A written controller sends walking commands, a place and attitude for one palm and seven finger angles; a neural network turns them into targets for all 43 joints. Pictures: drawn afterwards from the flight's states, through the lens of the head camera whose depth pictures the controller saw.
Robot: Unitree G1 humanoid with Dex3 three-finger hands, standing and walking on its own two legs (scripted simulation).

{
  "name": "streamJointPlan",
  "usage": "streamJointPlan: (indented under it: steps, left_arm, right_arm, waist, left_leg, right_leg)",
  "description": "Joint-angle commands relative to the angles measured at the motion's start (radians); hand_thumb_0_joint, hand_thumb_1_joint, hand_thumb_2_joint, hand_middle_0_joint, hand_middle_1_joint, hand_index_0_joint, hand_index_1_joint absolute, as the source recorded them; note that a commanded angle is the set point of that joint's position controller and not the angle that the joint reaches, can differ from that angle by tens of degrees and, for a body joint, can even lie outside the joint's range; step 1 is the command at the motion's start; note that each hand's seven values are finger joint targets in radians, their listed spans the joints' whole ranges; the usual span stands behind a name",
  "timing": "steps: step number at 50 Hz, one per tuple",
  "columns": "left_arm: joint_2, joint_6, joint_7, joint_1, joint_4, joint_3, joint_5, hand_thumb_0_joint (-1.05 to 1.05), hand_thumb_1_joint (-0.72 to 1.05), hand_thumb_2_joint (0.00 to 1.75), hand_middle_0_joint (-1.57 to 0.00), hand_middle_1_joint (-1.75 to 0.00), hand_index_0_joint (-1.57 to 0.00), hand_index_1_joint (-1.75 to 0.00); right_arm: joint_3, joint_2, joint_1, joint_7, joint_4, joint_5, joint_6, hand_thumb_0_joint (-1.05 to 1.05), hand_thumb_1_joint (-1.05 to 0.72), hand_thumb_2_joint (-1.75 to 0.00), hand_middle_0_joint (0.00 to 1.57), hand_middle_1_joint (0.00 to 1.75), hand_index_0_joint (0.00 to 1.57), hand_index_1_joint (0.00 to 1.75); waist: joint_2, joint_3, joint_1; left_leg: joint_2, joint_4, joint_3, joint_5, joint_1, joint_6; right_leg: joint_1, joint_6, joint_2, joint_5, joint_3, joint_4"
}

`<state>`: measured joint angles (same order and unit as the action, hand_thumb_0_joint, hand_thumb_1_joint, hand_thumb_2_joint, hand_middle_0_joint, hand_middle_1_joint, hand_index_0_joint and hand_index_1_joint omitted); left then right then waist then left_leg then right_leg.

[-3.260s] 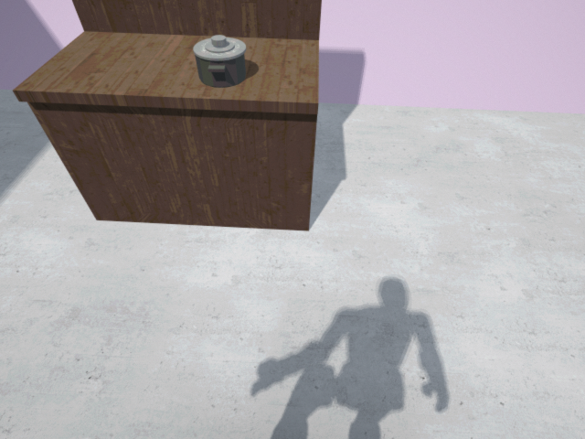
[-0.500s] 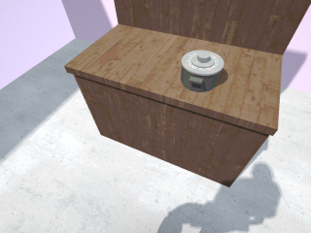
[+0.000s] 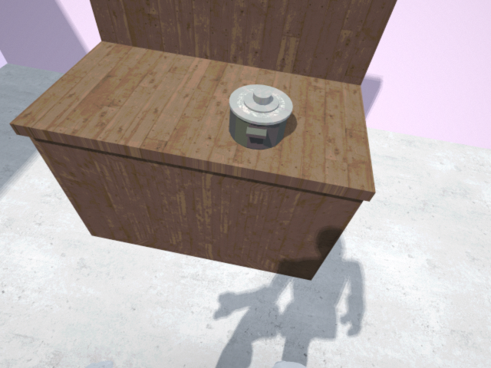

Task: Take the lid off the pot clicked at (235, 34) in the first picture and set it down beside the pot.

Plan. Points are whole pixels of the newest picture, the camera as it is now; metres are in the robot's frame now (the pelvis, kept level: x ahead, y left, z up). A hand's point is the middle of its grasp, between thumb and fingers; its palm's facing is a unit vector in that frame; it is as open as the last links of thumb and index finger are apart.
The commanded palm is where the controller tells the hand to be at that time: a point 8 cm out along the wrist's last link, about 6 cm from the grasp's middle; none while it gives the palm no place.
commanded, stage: turn to face it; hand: left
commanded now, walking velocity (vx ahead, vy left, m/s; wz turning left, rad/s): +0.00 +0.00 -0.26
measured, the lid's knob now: (262, 95) +0.76 +0.00 +0.02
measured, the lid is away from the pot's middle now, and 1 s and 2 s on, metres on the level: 0.00 0.00 0.00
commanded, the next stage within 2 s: take the last steps up to it in 0.02 s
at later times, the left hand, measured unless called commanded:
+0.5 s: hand out of the picture +0.05 +0.15 -0.17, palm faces -0.04 -0.98 -0.19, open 7.3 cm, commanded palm none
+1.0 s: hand (186, 296) +0.28 +0.13 -0.17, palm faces -0.11 -0.97 -0.21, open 7.3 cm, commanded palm none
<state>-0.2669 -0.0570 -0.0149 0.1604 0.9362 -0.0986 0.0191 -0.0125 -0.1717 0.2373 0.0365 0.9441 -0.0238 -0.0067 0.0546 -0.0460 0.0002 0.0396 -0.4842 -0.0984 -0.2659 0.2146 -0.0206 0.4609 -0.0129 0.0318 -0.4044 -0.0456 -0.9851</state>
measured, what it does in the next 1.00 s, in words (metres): walks ahead: right foot, then left foot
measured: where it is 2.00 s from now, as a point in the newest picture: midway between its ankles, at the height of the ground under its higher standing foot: outside the picture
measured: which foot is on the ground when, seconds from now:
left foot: down 0.00-0.26, up 0.28-0.60, down 0.62-1.00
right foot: up 0.00-0.24, down 0.26-0.62, up 0.64-1.00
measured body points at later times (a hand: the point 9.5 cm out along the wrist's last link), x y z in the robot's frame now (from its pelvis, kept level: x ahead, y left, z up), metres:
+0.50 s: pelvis +0.04 -0.03 +0.00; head +0.05 -0.03 +0.45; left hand +0.06 +0.20 -0.15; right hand +0.02 -0.27 -0.15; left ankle +0.08 +0.09 -0.70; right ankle -0.03 -0.13 -0.74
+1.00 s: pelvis +0.18 -0.05 -0.01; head +0.19 -0.06 +0.44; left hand +0.28 +0.18 -0.15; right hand +0.11 -0.25 -0.17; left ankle +0.14 +0.09 -0.74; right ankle +0.23 -0.17 -0.73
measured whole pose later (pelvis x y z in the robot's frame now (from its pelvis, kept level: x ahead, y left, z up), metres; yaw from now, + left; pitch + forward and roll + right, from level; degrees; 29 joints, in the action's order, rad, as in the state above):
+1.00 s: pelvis +0.18 -0.05 -0.01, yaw -8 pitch -1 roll +1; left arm -0.18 0.03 -0.01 0.20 1.01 -0.07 0.03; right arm -0.03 -0.12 0.37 0.01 1.10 -0.02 0.04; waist 0.00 -0.04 0.02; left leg 0.05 -0.47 -0.13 -0.34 0.10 0.01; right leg 0.38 0.02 -0.07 -0.23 0.08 -0.59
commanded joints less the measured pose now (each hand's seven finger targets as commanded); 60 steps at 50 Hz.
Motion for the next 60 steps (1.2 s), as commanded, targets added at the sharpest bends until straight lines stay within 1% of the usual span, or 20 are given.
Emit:
streamJointPlan:
  steps: [1, 7, 11, 13, 14, 18, 26, 29, 30, 31, 32, 35, 39, 45, 48, 49, 51, 52, 56, 60]
  left_arm:
    - [-0.031, 0.01, 0.003, 0.022, -0.046, 0.006, -0.007, 0.0, 0.9, 0.9, -0.2, -0.3, -0.2, -0.3]
    - [0.01, 0.02, 0.007, -0.041, -0.058, 0.03, -0.009, 0.0, 0.9, 0.9, -0.2, -0.3, -0.2, -0.3]
    - [-0.003, 0.042, -0.001, 0.083, -0.007, 0.02, 0.0, 0.0, 0.9, 0.9, -0.2, -0.3, -0.2, -0.3]
    - [-0.151, 0.059, 0.017, 0.207, 0.03, -0.01, 0.006, 0.0, 0.9, 0.9, -0.2, -0.3, -0.2, -0.3]
    - [-0.149, 0.064, 0.025, 0.257, 0.036, -0.007, -0.008, 0.0, 0.9, 0.9, -0.2, -0.3, -0.2, -0.3]
    - [-0.025, 0.096, 0.035, 0.119, 0.026, 0.015, 0.002, 0.0, 0.9, 0.9, -0.2, -0.3, -0.2, -0.3]
    - [-0.06, 0.112, 0.027, 0.209, 0.104, 0.017, 0.005, 0.0, 0.9, 0.9, -0.2, -0.3, -0.2, -0.3]
    - [-0.039, 0.105, 0.022, 0.193, 0.118, 0.02, -0.003, 0.0, 0.9, 0.9, -0.2, -0.3, -0.2, -0.3]
    - [-0.005, 0.105, 0.018, 0.202, 0.115, 0.025, -0.006, 0.0, 0.9, 0.9, -0.2, -0.3, -0.2, -0.3]
    - [0.05, 0.104, 0.011, 0.218, 0.092, 0.033, -0.014, 0.0, 0.9, 0.9, -0.2, -0.3, -0.2, -0.3]
    - [0.017, 0.105, 0.015, 0.186, 0.061, 0.033, -0.002, 0.0, 0.9, 0.9, -0.2, -0.3, -0.2, -0.3]
    - [0.034, 0.101, 0.002, 0.108, 0.077, 0.027, 0.005, 0.0, 0.9, 0.9, -0.2, -0.3, -0.2, -0.3]
    - [0.078, 0.076, 0.001, 0.169, 0.091, 0.034, 0.004, 0.0, 0.9, 0.9, -0.2, -0.3, -0.2, -0.3]
    - [0.083, 0.077, 0.003, 0.071, 0.043, 0.036, 0.006, 0.0, 0.9, 0.9, -0.2, -0.3, -0.2, -0.3]
    - [0.064, 0.091, 0.004, 0.152, 0.066, 0.029, 0.008, 0.0, 0.9, 0.9, -0.2, -0.3, -0.2, -0.3]
    - [0.023, 0.102, 0.01, 0.232, 0.092, 0.022, 0.01, 0.0, 0.9, 0.9, -0.2, -0.3, -0.2, -0.3]
    - [-0.129, 0.114, 0.023, 0.368, 0.117, 0.0, 0.001, 0.0, 0.9, 0.9, -0.2, -0.3, -0.2, -0.3]
    - [-0.122, 0.11, 0.03, 0.34, 0.109, 0.003, -0.003, 0.0, 0.9, 0.9, -0.2, -0.3, -0.2, -0.3]
    - [-0.006, 0.106, 0.054, 0.081, 0.055, 0.039, 0.008, 0.0, 0.9, 0.9, -0.2, -0.3, -0.2, -0.3]
    - [-0.042, 0.082, 0.062, 0.076, 0.058, 0.032, 0.003, 0.0, 0.9, 0.9, -0.2, -0.3, -0.2, -0.3]
  right_arm:
    - [-0.035, -0.164, 0.023, 0.012, -0.042, 0.0, 0.024, 0.0, -0.9, -0.9, 0.2, 0.3, 0.2, 0.3]
    - [-0.057, -0.184, 0.11, 0.003, 0.018, -0.006, 0.011, 0.0, -0.9, -0.9, 0.2, 0.3, 0.2, 0.3]
    - [-0.065, -0.177, 0.099, -0.007, 0.036, 0.0, 0.014, 0.0, -0.9, -0.9, 0.2, 0.3, 0.2, 0.3]
    - [-0.036, -0.066, 0.028, -0.022, -0.013, 0.012, 0.02, 0.0, -0.9, -0.9, 0.2, 0.3, 0.2, 0.3]
    - [-0.046, -0.125, -0.054, -0.026, -0.033, 0.001, 0.014, 0.0, -0.9, -0.9, 0.2, 0.3, 0.2, 0.3]
    - [-0.059, -0.086, 0.03, -0.044, 0.031, -0.006, 0.018, 0.0, -0.9, -0.9, 0.2, 0.3, 0.2, 0.3]
    - [-0.045, -0.052, -0.019, -0.051, 0.021, 0.004, 0.048, 0.0, -0.9, -0.9, 0.2, 0.3, 0.2, 0.3]
    - [-0.046, -0.067, 0.11, -0.038, 0.073, 0.0, 0.065, 0.0, -0.9, -0.9, 0.2, 0.3, 0.2, 0.3]
    - [-0.057, -0.132, 0.222, -0.028, 0.105, -0.007, 0.074, 0.0, -0.9, -0.9, 0.2, 0.3, 0.2, 0.3]
    - [-0.08, -0.238, 0.319, -0.019, 0.12, -0.02, 0.077, 0.0, -0.9, -0.9, 0.2, 0.3, 0.2, 0.3]
    - [-0.078, -0.256, 0.323, -0.016, 0.106, -0.01, 0.063, 0.0, -0.9, -0.9, 0.2, 0.3, 0.2, 0.3]
    - [-0.043, -0.115, 0.165, -0.005, 0.082, -0.005, 0.076, 0.0, -0.9, -0.9, 0.2, 0.3, 0.2, 0.3]
    - [-0.039, -0.102, 0.113, -0.003, 0.082, 0.004, 0.091, 0.0, -0.9, -0.9, 0.2, 0.3, 0.2, 0.3]
    - [-0.051, -0.115, 0.133, -0.012, 0.106, -0.004, 0.068, 0.0, -0.9, -0.9, 0.2, 0.3, 0.2, 0.3]
    - [-0.048, -0.109, 0.108, -0.014, 0.109, -0.003, 0.056, 0.0, -0.9, -0.9, 0.2, 0.3, 0.2, 0.3]
    - [-0.044, -0.086, 0.11, -0.017, 0.115, 0.002, 0.057, 0.0, -0.9, -0.9, 0.2, 0.3, 0.2, 0.3]
    - [-0.031, -0.031, 0.116, -0.023, 0.068, 0.013, 0.055, 0.0, -0.9, -0.9, 0.2, 0.3, 0.2, 0.3]
    - [-0.039, -0.047, 0.082, -0.018, 0.057, 0.014, 0.042, 0.0, -0.9, -0.9, 0.2, 0.3, 0.2, 0.3]
    - [-0.019, 0.001, 0.12, -0.013, 0.115, 0.015, 0.019, 0.0, -0.9, -0.9, 0.2, 0.3, 0.2, 0.3]
    - [-0.02, 0.004, 0.122, -0.013, 0.112, 0.022, -0.004, 0.0, -0.9, -0.9, 0.2, 0.3, 0.2, 0.3]
  waist:
    - [-0.216, 0.044, -0.002]
    - [-0.232, 0.059, 0.049]
    - [-0.148, 0.08, -0.001]
    - [0.235, 0.014, -0.067]
    - [0.152, -0.006, -0.106]
    - [0.049, -0.082, 0.019]
    - [0.061, -0.051, -0.008]
    - [0.0, -0.035, 0.055]
    - [-0.137, 0.025, 0.096]
    - [-0.387, 0.089, 0.108]
    - [-0.31, 0.081, 0.106]
    - [-0.166, -0.059, 0.049]
    - [-0.15, -0.012, -0.013]
    - [-0.181, -0.052, 0.011]
    - [-0.117, -0.016, -0.033]
    - [-0.044, 0.026, -0.068]
    - [0.243, 0.111, -0.093]
    - [0.203, 0.088, -0.091]
    - [0.056, 0.07, 0.026]
    - [0.062, 0.071, 0.018]
  left_leg:
    - [0.227, 0.182, 0.146, 0.505, -0.104, -0.127]
    - [0.271, 0.131, 0.14, 0.529, -0.145, -0.146]
    - [0.215, 0.045, 0.107, 0.038, 0.013, -0.068]
    - [0.018, -0.328, -0.08, -0.355, 0.439, 0.041]
    - [0.04, -0.473, 0.04, -0.339, 0.45, 0.027]
    - [0.077, -0.564, 0.057, -0.114, 0.386, 0.034]
    - [0.032, -0.205, 0.006, -0.063, 0.213, 0.027]
    - [-0.014, -0.02, -0.023, 0.039, -0.077, 0.017]
    - [0.081, 0.063, 0.126, -0.006, -0.221, -0.021]
    - [0.345, 0.204, 0.473, -0.003, -0.334, -0.122]
    - [0.431, 0.272, 0.605, -0.111, -0.266, -0.196]
    - [0.323, 0.315, 0.399, -0.074, -0.067, -0.173]
    - [0.245, 0.299, 0.165, 0.22, -0.036, -0.159]
    - [0.233, 0.271, 0.125, 0.142, -0.011, -0.159]
    - [0.181, 0.125, 0.086, 0.063, 0.055, -0.104]
    - [0.12, -0.025, 0.04, 0.029, 0.092, -0.067]
    - [-0.036, -0.48, -0.031, -0.393, 0.364, 0.003]
    - [-0.014, -0.601, 0.052, -0.392, 0.373, -0.002]
    - [0.031, -0.428, 0.082, -0.204, 0.156, 0.046]
    - [-0.009, -0.136, 0.051, -0.042, 0.033, 0.061]
  right_leg:
    - [0.041, -0.031, -0.047, 0.004, 0.027, -0.051]
    - [-0.097, -0.009, -0.046, -0.075, 0.097, 0.252]
    - [-0.362, 0.029, -0.029, 0.114, 0.122, 0.587]
    - [-0.564, 0.196, -0.375, -0.049, -0.364, 0.819]
    - [-0.445, 0.257, -0.415, -0.13, -0.416, 0.858]
    - [-0.297, 0.233, -0.29, 0.064, -0.172, 0.833]
    - [-0.337, 0.207, -0.27, 0.254, -0.098, 0.761]
    - [-0.202, 0.15, -0.19, 0.247, -0.037, 0.59]
    - [-0.119, 0.116, -0.122, 0.235, 0.005, 0.36]
    - [0.062, 0.062, -0.01, -0.059, 0.136, 0.062]
    - [0.115, 0.071, -0.014, -0.201, 0.068, -0.107]
    - [0.165, 0.062, -0.117, 0.005, 0.014, -0.207]
    - [0.053, 0.026, -0.131, 0.079, 0.068, -0.016]
    - [-0.042, 0.017, -0.108, 0.119, 0.137, 0.265]
    - [-0.258, 0.023, -0.056, 0.214, 0.176, 0.442]
    - [-0.382, 0.036, -0.08, 0.241, 0.123, 0.518]
    - [-0.56, 0.223, -0.439, 0.337, -0.376, 0.718]
    - [-0.473, 0.274, -0.451, 0.281, -0.41, 0.761]
    - [-0.235, 0.219, -0.321, 0.731, -0.064, 0.671]
    - [-0.21, 0.183, -0.281, 0.654, -0.012, 0.625]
